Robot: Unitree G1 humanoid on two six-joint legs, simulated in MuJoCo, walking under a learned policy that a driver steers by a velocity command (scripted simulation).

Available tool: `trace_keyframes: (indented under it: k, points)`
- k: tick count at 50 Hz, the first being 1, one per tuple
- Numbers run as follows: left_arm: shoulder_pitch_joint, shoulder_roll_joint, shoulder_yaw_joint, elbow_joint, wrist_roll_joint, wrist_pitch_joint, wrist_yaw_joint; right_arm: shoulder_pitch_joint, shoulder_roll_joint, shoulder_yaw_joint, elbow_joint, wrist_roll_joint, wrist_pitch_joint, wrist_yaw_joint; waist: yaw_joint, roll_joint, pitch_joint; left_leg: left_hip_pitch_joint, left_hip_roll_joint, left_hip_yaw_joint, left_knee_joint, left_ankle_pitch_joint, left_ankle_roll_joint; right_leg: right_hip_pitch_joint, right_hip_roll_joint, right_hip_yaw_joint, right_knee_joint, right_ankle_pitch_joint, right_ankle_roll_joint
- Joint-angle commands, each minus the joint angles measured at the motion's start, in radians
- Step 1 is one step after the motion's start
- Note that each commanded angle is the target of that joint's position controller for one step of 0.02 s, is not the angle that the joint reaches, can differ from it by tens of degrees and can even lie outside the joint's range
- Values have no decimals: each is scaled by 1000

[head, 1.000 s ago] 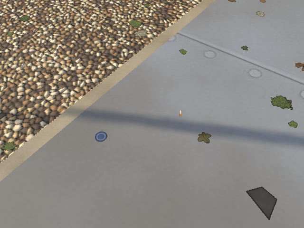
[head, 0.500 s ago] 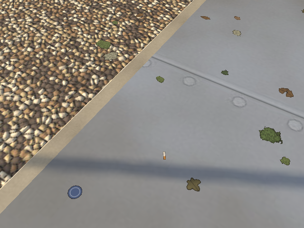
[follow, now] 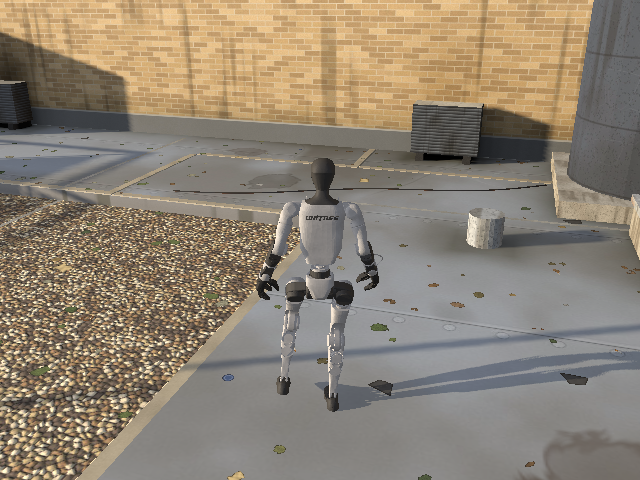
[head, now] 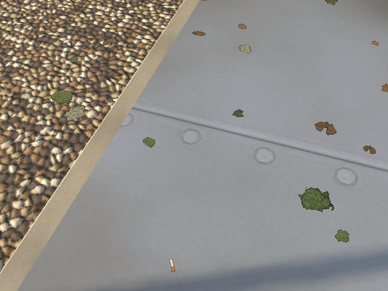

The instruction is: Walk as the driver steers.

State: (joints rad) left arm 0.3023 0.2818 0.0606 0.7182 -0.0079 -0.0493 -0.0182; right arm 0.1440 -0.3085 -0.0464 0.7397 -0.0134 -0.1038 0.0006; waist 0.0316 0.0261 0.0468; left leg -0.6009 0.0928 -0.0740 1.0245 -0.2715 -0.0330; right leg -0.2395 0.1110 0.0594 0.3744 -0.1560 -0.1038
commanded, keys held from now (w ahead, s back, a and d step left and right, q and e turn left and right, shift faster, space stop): w+e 0.22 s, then no key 0.78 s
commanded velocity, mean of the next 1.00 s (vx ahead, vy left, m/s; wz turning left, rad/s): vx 0.22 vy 0.00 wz -0.26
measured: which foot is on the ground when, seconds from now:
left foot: up 0.00-0.24, down 0.26-1.00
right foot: down 0.00-0.28, up 0.30-0.62, down 0.64-1.00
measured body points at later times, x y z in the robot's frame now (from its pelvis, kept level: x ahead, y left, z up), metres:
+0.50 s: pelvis +0.25 +0.05 +0.00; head +0.29 +0.05 +0.45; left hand +0.45 +0.29 -0.11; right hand +0.30 -0.23 -0.11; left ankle +0.30 +0.14 -0.74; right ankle +0.25 -0.10 -0.70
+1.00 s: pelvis +0.32 +0.01 -0.01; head +0.33 +0.00 +0.44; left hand +0.53 +0.21 -0.11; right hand +0.35 -0.28 -0.14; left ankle +0.31 +0.15 -0.74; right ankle +0.31 -0.11 -0.74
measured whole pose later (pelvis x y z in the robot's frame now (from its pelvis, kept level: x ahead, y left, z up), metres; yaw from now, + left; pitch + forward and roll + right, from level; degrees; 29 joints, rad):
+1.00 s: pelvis +0.32 +0.01 -0.01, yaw -14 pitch -1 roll +1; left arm 0.15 0.23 0.04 0.71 0.01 0.01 0.01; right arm 0.16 -0.27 -0.02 0.93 -0.01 0.00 -0.01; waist -0.02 0.00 0.03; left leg -0.14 0.02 0.02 0.50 -0.34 -0.02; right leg -0.26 0.02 0.04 0.55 -0.27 -0.01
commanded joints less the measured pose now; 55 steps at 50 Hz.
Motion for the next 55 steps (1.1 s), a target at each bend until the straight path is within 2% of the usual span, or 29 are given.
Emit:
trace_keyframes:
  k: [1, 4, 7, 10, 11, 12, 13, 14, 15, 16, 17, 18, 19, 21, 23, 25, 27, 29, 31, 32, 33, 34, 35, 36, 38, 44, 55]
  points:
    - [-26, 173, 48, -75, -7, -17, 23, -21, -63, -16, -68, -6, 3, -7, -23, -72, -53, -9, -13, 21, -176, 160, -41, -1, -222, 205, -159, 256, -170]
    - [19, 179, 51, -59, -12, -6, 34, -131, -38, -5, -95, 3, -5, 3, 24, -99, -46, 76, -65, 29, -399, 344, -45, -33, -183, 183, -140, 153, -120]
    - [66, 178, 53, -37, -20, 3, 37, -190, -61, -12, -119, 19, -15, 14, 44, -112, -41, 108, -88, 4, -493, 366, -33, 19, -212, 256, -98, 84, -105]
    - [67, 170, 54, -33, -18, 12, 43, -169, -100, -28, -119, 22, -28, 23, 18, -137, -45, 140, -89, -24, -546, 262, 4, 111, -250, 348, -9, 78, -86]
    - [55, 168, 55, -36, -16, 16, 42, -129, -111, -35, -110, 22, -33, 22, -5, -153, -53, 191, -91, -14, -559, 222, 22, 118, -251, 365, 26, 104, -76]
    - [36, 145, 48, -42, -11, 19, 42, -45, -128, -48, -87, 11, -37, 16, -52, -151, -85, 298, -91, 10, -610, 252, 52, 120, -208, 335, 118, 200, -46]
    - [34, 95, 29, -57, -1, 18, 40, 60, -166, -59, -78, -16, -44, 11, -98, -108, -205, 508, 14, -61, -576, 334, 108, 65, -150, 275, 327, 200, -5]
    - [158, 42, 12, -68, -5, 13, 44, 159, -245, -78, -69, -38, -35, 6, -73, 113, -361, 871, 238, -377, -538, 484, 262, -226, -13, 153, 663, -98, 79]
    - [223, 73, 8, -70, -10, 8, 45, 201, -214, -76, -40, -8, -20, 17, -61, 304, -418, 947, 350, -664, -616, 460, 349, -408, 11, 129, 874, -500, 116]
    - [171, 154, 29, -52, -16, 13, 46, 153, -130, -52, -61, 10, -14, 18, -77, 164, -308, 845, 316, -569, -627, 425, 317, -454, -43, 170, 961, -454, 129]
    - [79, 173, 35, -64, -11, 24, 49, 94, -89, -36, -73, 5, -3, 17, -79, 73, -217, 720, 270, -406, -622, 510, 283, -446, -72, 131, 966, -396, 140]
    - [21, 164, 35, -78, 1, 32, 51, 49, -62, -23, -69, -1, 2, 21, -66, 27, -147, 600, 221, -294, -633, 635, 269, -426, -96, 109, 912, -365, 146]
    - [8, 144, 35, -85, 6, 40, 51, 23, -43, -14, -60, -5, 2, 23, -39, 36, -120, 519, 187, -225, -647, 698, 254, -380, -130, 102, 837, -339, 144]
    - [37, 76, 18, -76, 1, 53, 47, -7, -44, -12, -34, -11, 3, 27, -3, 89, -109, 413, 125, -119, -691, 760, 246, -264, -137, 53, 676, -293, 154]
    - [26, 49, 7, -80, 8, 55, 48, -32, -78, -20, -15, -6, 9, 22, 7, 107, -139, 388, 119, -66, -703, 833, 261, -179, -140, 18, 521, -221, 166]
    - [-2, 46, 1, -80, 10, 57, 45, -36, -104, -27, 2, 5, 21, 16, -5, 105, -177, 389, 117, -34, -707, 818, 258, -98, -140, -2, 396, -109, 165]
    - [-41, 63, 4, -86, 8, 62, 42, -19, -113, -27, 21, 14, 32, 13, -23, 95, -181, 401, 122, -32, -707, 714, 252, -56, -136, -10, 314, -44, 157]
    - [-73, 72, 9, -92, 11, 68, 40, -20, -112, -22, 37, 19, 41, 14, -24, 84, -157, 388, 119, -40, -696, 556, 238, -7, -131, -18, 218, -3, 137]
    - [-88, 76, 12, -95, 22, 67, 40, -19, -86, -9, 53, 27, 46, 16, -7, 68, -126, 346, 81, -41, -668, 338, 183, 91, -126, -21, 55, 107, 100]
    - [-103, 105, 17, -109, 31, 66, 45, 14, -57, 3, 65, 16, 44, 17, -17, 23, -127, 310, 47, -30, -640, 218, 128, 160, -189, 50, 19, 248, 73]
    - [-119, 162, 26, -128, 33, 69, 54, 86, -42, 9, 74, -11, 40, 21, -69, -85, -155, 261, -29, 25, -581, 39, 76, 230, -287, 139, 63, 409, 28]
    - [-153, 125, 15, -119, 28, 74, 53, 145, -3, 21, 90, -9, 44, 18, -105, -177, -184, 305, -58, 67, -604, -54, 41, 179, -302, 149, 73, 276, -19]
    - [-185, 77, 8, -127, 21, 73, 42, 84, -32, 19, 89, -8, 54, 13, -70, -145, -136, 337, -61, 75, -611, -7, 22, 108, -242, 119, 69, 129, 2]
    - [-184, 68, 5, -125, 25, 71, 36, 44, -58, 12, 86, -4, 63, 9, -50, -120, -95, 320, -65, 78, -601, 19, 20, 82, -208, 97, 73, 104, 28]
    - [-167, 85, 8, -116, 26, 58, 30, 48, -70, 10, 94, -4, 76, 2, -47, -107, -80, 329, -56, 70, -591, 76, 26, 72, -194, 86, 90, 175, 42]
    - [-160, 77, 9, -95, 19, 49, 33, 45, -69, 10, 130, 7, 84, -4, -46, -65, -115, 390, -41, 61, -575, 189, 23, 107, -186, 72, 136, 358, 37]
    - [-165, 70, 14, -12, 18, 47, 35, 30, -71, 4, 210, 8, 110, -24, -53, -36, -86, 432, -39, 62, -599, 155, 17, 87, -166, 52, 103, 276, 43]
